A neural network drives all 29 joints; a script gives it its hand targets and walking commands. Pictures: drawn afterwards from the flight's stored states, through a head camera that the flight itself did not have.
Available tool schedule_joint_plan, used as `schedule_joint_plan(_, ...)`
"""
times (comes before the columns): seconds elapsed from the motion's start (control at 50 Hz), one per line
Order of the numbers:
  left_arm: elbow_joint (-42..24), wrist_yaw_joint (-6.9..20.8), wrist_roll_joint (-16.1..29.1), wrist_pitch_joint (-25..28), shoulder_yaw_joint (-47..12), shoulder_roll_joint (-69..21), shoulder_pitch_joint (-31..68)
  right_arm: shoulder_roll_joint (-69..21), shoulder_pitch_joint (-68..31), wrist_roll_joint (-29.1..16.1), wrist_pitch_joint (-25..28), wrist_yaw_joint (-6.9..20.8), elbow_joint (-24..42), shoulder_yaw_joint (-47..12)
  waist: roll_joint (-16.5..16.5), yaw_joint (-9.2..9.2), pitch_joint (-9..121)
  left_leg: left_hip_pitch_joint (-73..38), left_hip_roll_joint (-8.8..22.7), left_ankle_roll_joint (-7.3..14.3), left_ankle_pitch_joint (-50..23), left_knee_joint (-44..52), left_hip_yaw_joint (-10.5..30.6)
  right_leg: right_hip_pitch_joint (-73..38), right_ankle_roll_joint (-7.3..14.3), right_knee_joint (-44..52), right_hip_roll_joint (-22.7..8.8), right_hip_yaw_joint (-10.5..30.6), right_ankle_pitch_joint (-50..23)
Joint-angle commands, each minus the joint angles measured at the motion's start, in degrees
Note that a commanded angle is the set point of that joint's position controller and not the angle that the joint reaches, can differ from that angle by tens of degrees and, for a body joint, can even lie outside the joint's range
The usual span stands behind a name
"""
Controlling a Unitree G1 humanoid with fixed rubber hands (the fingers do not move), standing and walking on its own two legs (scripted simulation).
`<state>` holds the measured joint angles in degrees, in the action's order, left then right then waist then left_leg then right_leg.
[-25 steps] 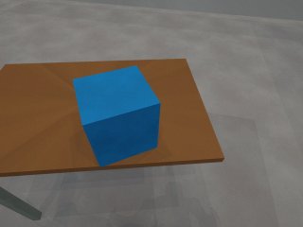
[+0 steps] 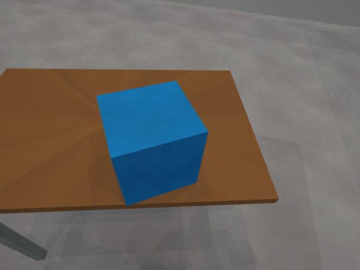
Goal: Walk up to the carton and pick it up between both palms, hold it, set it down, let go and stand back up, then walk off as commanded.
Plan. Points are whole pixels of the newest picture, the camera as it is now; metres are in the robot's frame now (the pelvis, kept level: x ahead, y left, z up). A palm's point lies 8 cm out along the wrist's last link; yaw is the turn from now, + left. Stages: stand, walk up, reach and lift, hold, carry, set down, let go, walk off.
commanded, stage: walk up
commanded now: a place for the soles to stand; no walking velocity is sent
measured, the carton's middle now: (151, 143) +0.41 +0.09 +0.04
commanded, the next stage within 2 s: none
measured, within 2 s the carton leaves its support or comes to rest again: neither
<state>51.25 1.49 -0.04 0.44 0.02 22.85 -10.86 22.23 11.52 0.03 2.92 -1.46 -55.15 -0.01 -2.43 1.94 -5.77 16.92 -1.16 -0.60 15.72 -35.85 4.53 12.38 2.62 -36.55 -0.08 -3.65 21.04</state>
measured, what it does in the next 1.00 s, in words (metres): stands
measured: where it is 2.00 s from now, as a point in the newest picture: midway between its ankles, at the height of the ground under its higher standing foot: outside the picture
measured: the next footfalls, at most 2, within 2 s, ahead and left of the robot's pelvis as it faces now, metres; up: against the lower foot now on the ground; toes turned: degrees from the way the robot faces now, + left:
none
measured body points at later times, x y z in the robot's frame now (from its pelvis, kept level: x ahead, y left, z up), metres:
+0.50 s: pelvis +0.01 +0.02 +0.00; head +0.03 +0.03 +0.45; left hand +0.09 +0.33 -0.13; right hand +0.10 -0.30 -0.11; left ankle +0.04 +0.13 -0.72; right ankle -0.01 -0.10 -0.72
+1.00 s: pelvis +0.01 +0.01 +0.00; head +0.03 +0.03 +0.45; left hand +0.10 +0.33 -0.13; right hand +0.10 -0.30 -0.11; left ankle +0.04 +0.13 -0.72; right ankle -0.01 -0.10 -0.72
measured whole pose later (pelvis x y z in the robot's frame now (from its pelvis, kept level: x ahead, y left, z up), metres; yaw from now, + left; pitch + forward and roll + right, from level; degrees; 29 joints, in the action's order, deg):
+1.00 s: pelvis +0.01 +0.01 +0.00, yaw +1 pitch -3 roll +0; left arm 53.9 1.5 0.0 0.0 0.0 23.1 -8.1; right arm 22.2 11.5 0.0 2.9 -1.4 -55.1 0.0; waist -2.0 1.7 -5.8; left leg 16.9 -2.6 0.5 16.1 -35.9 4.8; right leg 11.8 1.1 -36.2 -1.3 -3.7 21.7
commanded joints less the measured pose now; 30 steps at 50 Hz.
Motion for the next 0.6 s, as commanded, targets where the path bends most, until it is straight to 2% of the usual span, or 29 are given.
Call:
schedule_joint_plan(0.0,-1.6,-1.4,-1.1,2.1,5.6,14.8,0.8,11.1,-2.8,-0.2,-0.2,0.5,5.1,2.8,2.9,-0.25,1.7,3.8,-0.9,2.6,-0.3,-3.0,-1.7,-1.1,6.6,19.6,-17.0,17.7,-2.7)
schedule_joint_plan(0.02,-2.0,-1.4,-1.0,1.9,5.0,14.2,2.0,10.7,-0.8,0.0,0.0,0.3,4.2,3.4,0.8,-0.86,1.8,2.1,-0.2,2.5,1.9,-4.6,-1.3,-0.4,8.4,17.7,-16.9,15.0,-5.4)
schedule_joint_plan(0.04,-1.7,-1.3,-0.8,1.8,5.2,13.0,3.7,11.1,0.3,0.2,-0.1,0.6,3.9,3.2,-1.7,-1.92,0.7,2.0,0.3,3.2,2.5,-1.6,-0.5,0.7,8.3,16.6,-16.0,13.9,-3.7)
schedule_joint_plan(0.06,-3.1,-1.2,-0.7,1.5,5.1,13.2,3.9,11.3,1.1,-0.2,0.3,0.6,4.0,3.2,-2.0,-2.11,2.4,-0.8,1.2,3.4,-2.4,1.5,-0.1,0.9,6.5,16.0,-14.2,10.5,-3.0)
schedule_joint_plan(0.08,-3.2,-1.2,-0.6,1.5,4.9,12.3,3.7,12.5,0.1,0.4,0.6,0.8,3.7,3.5,2.2,-1.37,4.0,-3.8,2.2,4.4,-8.7,2.9,1.8,1.7,4.7,13.4,-12.1,10.5,-3.5)
schedule_joint_plan(0.1,-2.8,-1.0,-0.6,1.4,4.7,11.6,4.1,12.7,0.0,0.4,1.1,0.7,4.1,3.7,1.5,-1.33,6.7,-6.5,3.8,5.0,-15.1,3.2,5.1,0.9,2.9,10.1,-10.0,7.3,-6.5)
schedule_joint_plan(0.12,-3.5,-0.9,-0.4,1.0,4.6,10.9,4.8,13.6,1.5,0.6,1.5,0.3,4.6,3.8,3.5,-1.31,5.8,-4.9,6.9,7.1,-16.5,5.2,11.4,2.4,1.4,6.2,-5.9,4.3,-4.2)
schedule_joint_plan(0.14,-3.3,-1.0,0.3,0.7,4.6,10.5,3.9,15.0,1.4,0.7,1.5,0.3,3.5,3.8,7.5,0.19,5.8,-2.7,9.8,8.7,-14.2,8.8,17.5,1.6,0.2,3.1,-3.8,4.4,-0.9)
schedule_joint_plan(0.16,-2.8,-1.0,0.0,0.5,4.2,10.6,2.0,15.5,0.4,0.6,1.5,0.3,4.0,3.9,9.4,0.00,6.9,-3.9,10.9,10.7,-11.8,10.6,21.2,1.2,-0.9,2.5,-3.2,4.2,2.7)
schedule_joint_plan(0.18,-2.0,-0.9,0.2,0.3,4.1,9.6,1.9,15.8,-0.6,0.5,1.2,0.1,3.8,3.8,9.0,0.61,4.8,0.0,11.9,11.2,-10.2,12.7,22.2,-0.6,-1.0,3.6,-2.5,5.9,3.5)
schedule_joint_plan(0.2,-2.0,-1.0,-0.2,0.3,5.0,10.8,0.5,15.3,-2.0,0.7,1.0,0.1,5.1,3.9,8.2,0.89,5.2,-0.9,10.7,10.8,-6.4,13.2,22.9,-0.7,-0.1,3.8,-2.3,6.1,4.4)
schedule_joint_plan(0.22,-1.0,-0.9,-0.5,0.5,4.3,10.4,0.6,15.2,-2.7,0.2,0.7,0.0,4.3,3.9,9.4,0.21,4.7,0.4,11.4,9.6,-6.9,13.7,23.1,-1.7,-0.1,5.4,-2.6,5.9,1.8)
schedule_joint_plan(0.24,-1.2,-0.9,-0.5,0.5,4.8,10.7,0.2,14.4,-2.8,1.0,1.0,0.0,5.1,3.9,8.0,0.91,4.7,0.8,10.2,8.9,-8.2,13.1,21.3,-3.2,-0.6,7.4,-2.7,6.8,0.1)
schedule_joint_plan(0.26,-0.6,-1.0,-1.0,0.8,4.5,11.1,1.6,13.1,-3.8,0.5,0.7,0.2,5.3,3.3,7.5,0.36,4.3,3.1,9.2,8.0,-6.3,11.9,18.4,-4.3,0.3,8.5,-3.9,5.7,2.2)
schedule_joint_plan(0.28,-1.0,-1.0,-1.3,1.3,4.7,11.3,1.2,12.1,-3.3,0.6,0.7,0.3,5.3,3.2,7.9,1.07,3.1,6.7,6.9,6.3,-8.8,10.2,14.9,-6.5,0.8,11.6,-5.6,8.0,0.1)
schedule_joint_plan(0.3,0.3,-0.9,-1.2,1.8,5.4,11.5,1.2,10.4,-3.9,0.5,0.7,0.4,4.4,2.9,3.6,1.15,2.7,6.7,4.2,4.9,-10.4,6.7,9.8,-6.6,2.0,14.3,-7.6,9.0,-0.5)
schedule_joint_plan(0.32,-0.1,-0.8,-1.1,1.6,5.3,12.9,0.9,10.7,-3.6,0.3,0.5,0.6,4.9,2.7,2.0,0.69,4.6,3.9,1.3,3.7,-10.0,2.1,5.8,-5.3,3.8,16.5,-10.6,12.0,-0.8)
schedule_joint_plan(0.34,0.3,-1.2,-1.0,1.6,5.6,13.5,2.3,11.7,-3.0,0.3,0.5,0.5,4.5,3.0,2.9,0.20,4.2,4.6,0.2,3.0,-11.5,-0.4,2.9,-6.4,4.6,16.9,-12.6,12.0,-1.8)
schedule_joint_plan(0.36,-0.7,-1.4,-1.0,1.7,5.4,13.3,2.0,11.2,-2.2,-0.2,0.4,0.5,4.4,3.1,1.6,-0.15,5.2,4.0,0.3,2.6,-10.2,-1.9,1.8,-6.4,6.1,15.9,-13.9,13.0,-8.1)
schedule_joint_plan(0.38,-0.9,-1.2,-0.8,1.7,5.3,13.6,3.6,10.4,-0.3,-0.4,0.4,0.3,3.1,2.6,-0.7,-1.22,3.8,1.6,-0.2,2.9,-10.0,-3.1,1.3,-2.8,7.7,14.2,-15.4,12.8,-9.1)
schedule_joint_plan(0.4,-1.2,-1.1,-0.3,1.5,5.0,13.7,4.3,12.4,1.4,0.0,0.7,0.2,3.3,3.1,2.2,-1.74,5.2,-0.5,0.5,3.1,-11.6,-1.1,2.3,-1.9,6.5,12.9,-13.8,10.9,-7.3)
schedule_joint_plan(0.42,-1.7,-1.0,-0.6,1.0,4.5,12.4,5.4,11.8,1.4,0.1,0.7,0.3,3.7,3.4,1.0,-2.24,5.0,-3.5,0.7,3.7,-10.0,0.8,3.5,1.6,5.0,11.8,-11.7,8.4,-4.3)
schedule_joint_plan(0.44,-1.3,-1.2,-0.6,0.9,4.8,12.7,5.7,12.9,1.0,0.4,0.9,0.4,4.1,3.4,3.2,-2.06,4.3,-3.7,2.4,4.6,-14.6,2.8,4.8,1.9,3.1,9.9,-10.1,5.4,-2.4)
schedule_joint_plan(0.46,-2.4,-1.0,-0.7,1.1,4.8,11.7,6.2,13.5,2.4,0.6,1.0,0.4,3.8,3.6,4.2,-1.87,8.0,-4.8,4.8,6.1,-18.0,3.7,9.7,1.3,1.7,7.0,-8.0,5.3,-1.8)
schedule_joint_plan(0.48,-1.9,-1.2,-0.3,0.8,4.9,11.0,5.3,14.1,1.1,0.5,0.9,0.4,3.4,3.4,5.5,-1.08,4.8,-1.0,7.3,8.4,-15.1,6.7,15.5,2.0,0.4,4.2,-5.1,2.1,1.6)
schedule_joint_plan(0.52,-1.7,-1.0,-0.2,0.3,4.5,9.4,3.9,15.5,-0.9,0.5,1.1,0.3,3.9,3.7,10.8,-0.43,6.0,-0.3,11.7,11.6,-4.3,13.8,24.8,1.0,-0.1,1.2,-1.8,4.6,5.5)
schedule_joint_plan(0.54,-1.2,-0.9,-0.2,0.4,4.7,10.2,2.9,16.1,-2.5,1.0,0.8,0.2,4.8,3.6,11.2,0.06,4.4,1.9,10.9,11.6,-3.6,14.2,24.5,-0.4,-0.1,3.3,-1.7,5.6,6.7)
schedule_joint_plan(0.56,-0.4,-0.9,-0.3,0.6,4.1,9.6,3.7,15.8,-2.0,0.6,0.8,0.0,4.1,3.3,8.6,0.53,2.5,4.0,11.0,10.2,-1.3,15.3,24.6,-1.1,0.3,6.3,-2.2,6.0,4.0)
schedule_joint_plan(0.58,-0.9,-0.9,-0.8,1.1,4.9,10.6,2.2,14.2,-2.2,0.9,0.8,0.1,5.0,3.2,7.8,0.86,4.3,3.7,9.2,7.9,-6.4,13.5,20.8,-5.4,0.4,8.0,-4.0,6.5,1.6)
